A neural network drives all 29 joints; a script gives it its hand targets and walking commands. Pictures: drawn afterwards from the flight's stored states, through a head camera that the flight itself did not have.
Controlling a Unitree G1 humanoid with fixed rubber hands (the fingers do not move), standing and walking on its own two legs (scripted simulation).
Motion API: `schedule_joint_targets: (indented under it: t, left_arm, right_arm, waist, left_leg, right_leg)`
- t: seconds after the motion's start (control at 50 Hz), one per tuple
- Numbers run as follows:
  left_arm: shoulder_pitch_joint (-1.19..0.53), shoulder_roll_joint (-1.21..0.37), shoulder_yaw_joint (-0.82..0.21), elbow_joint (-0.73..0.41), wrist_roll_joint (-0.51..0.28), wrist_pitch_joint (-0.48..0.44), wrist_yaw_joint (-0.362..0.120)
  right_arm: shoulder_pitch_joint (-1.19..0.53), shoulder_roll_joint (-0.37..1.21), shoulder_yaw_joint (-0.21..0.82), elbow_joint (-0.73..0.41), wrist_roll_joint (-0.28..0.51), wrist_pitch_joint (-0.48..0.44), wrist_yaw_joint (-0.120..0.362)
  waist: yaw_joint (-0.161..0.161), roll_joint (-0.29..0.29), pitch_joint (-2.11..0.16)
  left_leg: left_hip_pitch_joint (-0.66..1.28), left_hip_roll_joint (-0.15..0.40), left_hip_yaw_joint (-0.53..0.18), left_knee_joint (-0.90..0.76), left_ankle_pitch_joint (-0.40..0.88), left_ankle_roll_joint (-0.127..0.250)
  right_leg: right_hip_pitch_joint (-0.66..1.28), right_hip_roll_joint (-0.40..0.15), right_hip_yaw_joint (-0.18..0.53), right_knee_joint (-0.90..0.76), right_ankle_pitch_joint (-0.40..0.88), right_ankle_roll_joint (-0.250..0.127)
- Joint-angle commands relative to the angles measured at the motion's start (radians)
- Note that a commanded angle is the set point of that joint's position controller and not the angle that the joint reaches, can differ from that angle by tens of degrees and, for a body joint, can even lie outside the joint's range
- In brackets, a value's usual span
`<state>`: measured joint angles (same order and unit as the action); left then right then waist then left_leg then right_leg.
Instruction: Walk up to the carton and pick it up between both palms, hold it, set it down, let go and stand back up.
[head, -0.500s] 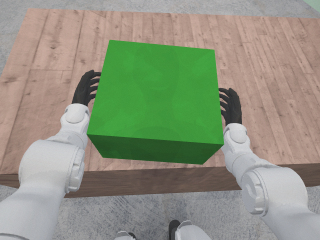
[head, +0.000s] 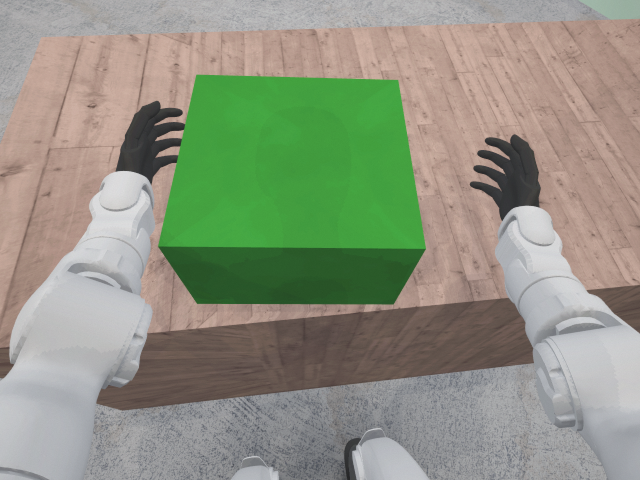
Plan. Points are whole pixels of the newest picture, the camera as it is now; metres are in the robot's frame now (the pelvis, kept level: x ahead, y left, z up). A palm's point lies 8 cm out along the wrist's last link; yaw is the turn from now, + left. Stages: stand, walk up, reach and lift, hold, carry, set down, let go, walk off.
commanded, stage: set down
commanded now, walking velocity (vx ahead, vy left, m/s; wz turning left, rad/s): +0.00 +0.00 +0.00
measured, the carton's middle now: (297, 192) +0.49 -0.02 +0.01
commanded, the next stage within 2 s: none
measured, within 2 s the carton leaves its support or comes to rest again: neither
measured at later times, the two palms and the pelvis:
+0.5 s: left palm (75, 119) +0.50 +0.21 +0.15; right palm (539, 142) +0.43 -0.28 +0.14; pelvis +0.01 +0.00 +0.04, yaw +1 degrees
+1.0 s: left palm (71, 163) +0.48 +0.22 +0.12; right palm (523, 193) +0.40 -0.27 +0.09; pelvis +0.00 +0.01 +0.04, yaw +0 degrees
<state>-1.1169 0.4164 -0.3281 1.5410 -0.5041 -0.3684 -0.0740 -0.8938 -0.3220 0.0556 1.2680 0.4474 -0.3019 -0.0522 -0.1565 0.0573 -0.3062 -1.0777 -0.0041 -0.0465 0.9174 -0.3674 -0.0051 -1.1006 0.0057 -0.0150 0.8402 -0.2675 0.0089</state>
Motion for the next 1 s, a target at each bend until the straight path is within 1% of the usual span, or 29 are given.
schedule_joint_targets:
  t: [0.0, 0.04, 0.08, 0.16, 0.26, 0.36, 0.42, 0.48, 0.54, 0.58, 0.64, 0.68, 0.76, 0.8, 0.82, 0.84, 0.86, 0.88, 0.9, 0.92, 0.94, 0.96, 0.98]
  left_arm:
    - [-0.507, 0.2, -0.018, -0.022, -0.041, 0.01, 0.002]
    - [-0.512, 0.185, -0.038, 0.031, -0.046, 0.029, 0.0]
    - [-0.52, 0.17, -0.058, 0.067, -0.051, 0.042, -0.003]
    - [-0.539, 0.147, -0.088, 0.074, -0.056, 0.054, -0.005]
    - [-0.565, 0.146, -0.097, -0.004, -0.059, 0.06, -0.005]
    - [-0.574, 0.176, -0.063, -0.132, -0.048, 0.078, -0.006]
    - [-0.561, 0.204, -0.027, -0.204, -0.032, 0.101, -0.008]
    - [-0.51, 0.223, 0.013, -0.239, -0.004, 0.131, -0.018]
    - [-0.43, 0.23, 0.051, -0.243, 0.029, 0.152, -0.033]
    - [-0.369, 0.227, 0.074, -0.233, 0.052, 0.157, -0.043]
    - [-0.275, 0.21, 0.104, -0.211, 0.086, 0.145, -0.056]
    - [-0.248, 0.206, 0.117, -0.212, 0.092, 0.126, -0.058]
    - [-0.267, 0.206, 0.108, -0.247, 0.051, 0.091, -0.041]
    - [-0.272, 0.201, 0.099, -0.275, 0.028, 0.08, -0.031]
    - [-0.703, 0.319, 0.112, -0.082, 0.008, 0.074, -0.021]
    - [-0.459, 0.225, 0.057, -0.108, -0.009, 0.063, -0.009]
    - [-0.482, 0.213, 0.052, -0.142, -0.008, 0.037, -0.009]
    - [-0.478, 0.205, 0.053, -0.105, -0.006, 0.011, -0.012]
    - [-0.444, 0.196, 0.055, -0.081, 0.005, -0.011, -0.019]
    - [-0.431, 0.19, 0.061, -0.092, 0.019, -0.028, -0.023]
    - [-0.378, 0.194, 0.075, -0.037, 0.043, -0.039, -0.031]
    - [-0.374, 0.2, 0.085, -0.057, 0.049, -0.047, -0.039]
    - [-0.347, 0.206, 0.096, -0.097, 0.064, -0.051, -0.044]
  right_arm:
    - [-0.474, -0.188, 0.0, -0.154, 0.003, 0.036, 0.008]
    - [-0.493, -0.184, 0.009, -0.129, 0.0, 0.058, 0.009]
    - [-0.505, -0.188, 0.014, -0.099, -0.005, 0.074, 0.012]
    - [-0.508, -0.206, 0.013, -0.056, -0.009, 0.089, 0.026]
    - [-0.501, -0.234, -0.003, -0.062, -0.008, 0.091, 0.037]
    - [-0.495, -0.265, -0.025, -0.127, 0.004, 0.094, 0.033]
    - [-0.487, -0.281, -0.036, -0.18, 0.01, 0.105, 0.023]
    - [-0.451, -0.276, -0.03, -0.216, 0.016, 0.124, 0.007]
    - [-0.386, -0.247, -0.008, -0.238, 0.023, 0.139, -0.011]
    - [-0.331, -0.219, 0.012, -0.247, 0.028, 0.144, -0.022]
    - [-0.24, -0.175, 0.036, -0.256, 0.032, 0.136, -0.035]
    - [-0.211, -0.16, 0.039, -0.281, 0.028, 0.126, -0.039]
    - [-0.227, -0.168, 0.007, -0.366, -0.002, 0.117, -0.035]
    - [-0.233, -0.176, -0.014, -0.4, -0.018, 0.114, -0.034]
    - [-0.636, -0.21, -0.132, -0.259, -0.106, 0.145, -0.031]
    - [-0.426, -0.155, -0.079, -0.252, -0.117, 0.146, -0.026]
    - [-0.425, -0.163, -0.112, -0.231, -0.123, 0.123, -0.026]
    - [-0.415, -0.147, -0.11, -0.207, -0.134, 0.098, -0.028]
    - [-0.371, -0.15, -0.114, -0.161, -0.131, 0.073, -0.028]
    - [-0.351, -0.156, -0.107, -0.153, -0.114, 0.042, -0.026]
    - [-0.316, -0.165, -0.102, -0.116, -0.111, 0.018, -0.028]
    - [-0.312, -0.183, -0.105, -0.117, -0.106, -0.007, -0.033]
    - [-0.289, -0.192, -0.087, -0.133, -0.087, -0.025, -0.036]
  waist:
    - [-0.023, -0.022, -0.6]
    - [-0.026, -0.032, -0.525]
    - [-0.03, -0.025, -0.462]
    - [-0.037, 0.019, -0.423]
    - [-0.037, 0.071, -0.488]
    - [-0.03, 0.095, -0.61]
    - [-0.027, 0.087, -0.66]
    - [-0.026, 0.06, -0.652]
    - [-0.021, 0.024, -0.589]
    - [-0.014, 0.003, -0.521]
    - [0.0, -0.02, -0.41]
    - [0.01, -0.023, -0.364]
    - [0.023, -0.008, -0.344]
    - [0.027, 0.003, -0.368]
    - [0.011, 0.025, -0.167]
    - [0.014, -0.029, -0.225]
    - [-0.001, 0.006, -0.268]
    - [0.009, 0.013, -0.314]
    - [0.001, 0.037, -0.354]
    - [0.009, 0.065, -0.463]
    - [0.004, 0.068, -0.46]
    - [-0.004, 0.061, -0.529]
    - [0.007, 0.068, -0.604]
  left_leg:
    - [0.376, -0.054, 0.039, -0.104, 0.151, -0.017]
    - [0.382, -0.05, 0.03, -0.144, 0.119, -0.01]
    - [0.413, -0.042, 0.02, -0.181, 0.106, -0.009]
    - [0.53, -0.02, 0.004, -0.227, 0.16, -0.027]
    - [0.664, -0.003, 0.001, -0.241, 0.291, -0.053]
    - [0.753, -0.003, 0.013, -0.221, 0.45, -0.069]
    - [0.784, -0.009, 0.021, -0.214, 0.523, -0.069]
    - [0.796, -0.018, 0.026, -0.223, 0.559, -0.059]
    - [0.787, -0.028, 0.027, -0.252, 0.554, -0.043]
    - [0.776, -0.033, 0.026, -0.28, 0.53, -0.031]
    - [0.763, -0.038, 0.022, -0.323, 0.477, -0.016]
    - [0.758, -0.038, 0.023, -0.345, 0.43, -0.012]
    - [0.763, -0.027, 0.033, -0.367, 0.318, -0.017]
    - [0.769, -0.02, 0.036, -0.365, 0.292, -0.025]
    - [0.53, -0.003, 0.026, -0.407, -0.023, -0.018]
    - [0.599, 0.005, 0.024, -0.405, -0.007, -0.005]
    - [0.6, 0.01, 0.017, -0.38, 0.047, -0.022]
    - [0.593, 0.008, 0.023, -0.344, 0.1, -0.03]
    - [0.594, 0.008, 0.025, -0.314, 0.157, -0.044]
    - [0.625, 0.004, 0.024, -0.282, 0.246, -0.061]
    - [0.617, 0.002, 0.022, -0.249, 0.305, -0.067]
    - [0.635, -0.001, 0.021, -0.222, 0.378, -0.074]
    - [0.676, -0.006, 0.027, -0.213, 0.463, -0.082]
  right_leg:
    - [0.461, 0.002, -0.038, -0.093, 0.196, 0.061]
    - [0.466, -0.002, -0.041, -0.117, 0.173, 0.052]
    - [0.453, -0.004, -0.052, -0.14, 0.15, 0.039]
    - [0.404, -0.002, -0.083, -0.182, 0.146, 0.018]
    - [0.401, 0.004, -0.104, -0.216, 0.218, 0.009]
    - [0.473, 0.017, -0.101, -0.232, 0.352, 0.012]
    - [0.54, 0.024, -0.091, -0.248, 0.432, 0.016]
    - [0.618, 0.025, -0.073, -0.278, 0.492, 0.021]
    - [0.695, 0.017, -0.052, -0.314, 0.523, 0.029]
    - [0.735, 0.009, -0.04, -0.336, 0.518, 0.033]
    - [0.759, -0.003, -0.027, -0.363, 0.468, 0.034]
    - [0.744, -0.006, -0.028, -0.372, 0.405, 0.03]
    - [0.672, -0.004, -0.051, -0.363, 0.253, 0.018]
    - [0.647, 0.0, -0.061, -0.346, 0.222, 0.014]
    - [0.379, 0.001, -0.076, -0.361, -0.099, 0.003]
    - [0.486, -0.005, -0.073, -0.329, 0.008, -0.001]
    - [0.448, -0.002, -0.082, -0.31, 0.027, 0.001]
    - [0.445, -0.005, -0.083, -0.293, 0.079, 0.001]
    - [0.436, -0.002, -0.082, -0.277, 0.13, 0.002]
    - [0.445, 0.005, -0.086, -0.259, 0.205, 0.0]
    - [0.439, 0.009, -0.086, -0.249, 0.252, 0.003]
    - [0.46, 0.016, -0.09, -0.235, 0.31, 0.01]
    - [0.513, 0.026, -0.09, -0.235, 0.374, 0.012]
